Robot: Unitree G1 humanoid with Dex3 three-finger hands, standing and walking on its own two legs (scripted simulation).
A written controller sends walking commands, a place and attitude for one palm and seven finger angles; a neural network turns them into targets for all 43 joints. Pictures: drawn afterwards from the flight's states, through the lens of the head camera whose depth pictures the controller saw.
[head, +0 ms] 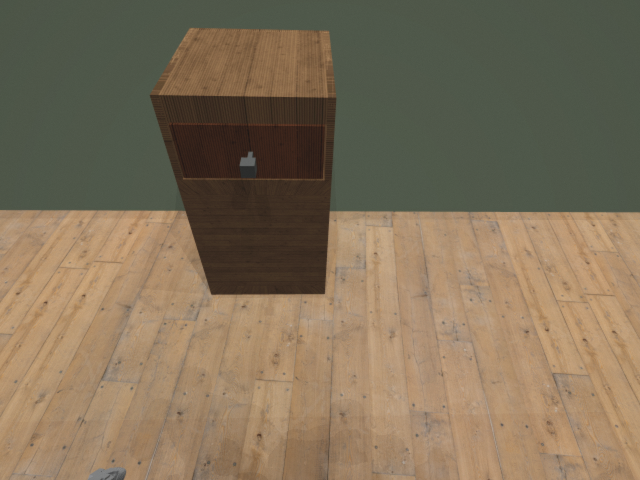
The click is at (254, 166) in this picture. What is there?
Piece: drawer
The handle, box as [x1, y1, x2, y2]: [239, 152, 256, 177]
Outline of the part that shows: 252,152 248,152 247,157 241,157 239,166 241,177 255,177 256,164 255,158 252,157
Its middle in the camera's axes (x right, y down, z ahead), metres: -0.19 -0.19 +1.00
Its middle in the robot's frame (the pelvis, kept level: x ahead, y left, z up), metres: +0.86 +0.23 -0.12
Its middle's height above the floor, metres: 0.65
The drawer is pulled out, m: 0.00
